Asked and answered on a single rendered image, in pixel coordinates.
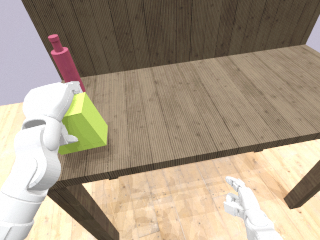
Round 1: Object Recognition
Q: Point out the table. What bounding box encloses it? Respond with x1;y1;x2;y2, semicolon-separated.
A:
21;0;320;240

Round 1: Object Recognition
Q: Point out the sponge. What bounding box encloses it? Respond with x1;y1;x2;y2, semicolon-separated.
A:
58;92;108;155

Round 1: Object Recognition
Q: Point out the left robot forearm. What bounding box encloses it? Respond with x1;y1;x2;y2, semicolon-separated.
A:
0;115;62;240

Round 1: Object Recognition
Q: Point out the robot right hand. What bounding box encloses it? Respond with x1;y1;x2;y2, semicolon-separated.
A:
223;176;260;220

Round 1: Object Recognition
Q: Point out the robot left hand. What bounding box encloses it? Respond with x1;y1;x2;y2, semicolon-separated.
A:
22;81;83;146

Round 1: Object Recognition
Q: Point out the right robot forearm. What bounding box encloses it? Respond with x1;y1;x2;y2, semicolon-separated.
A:
243;208;283;240

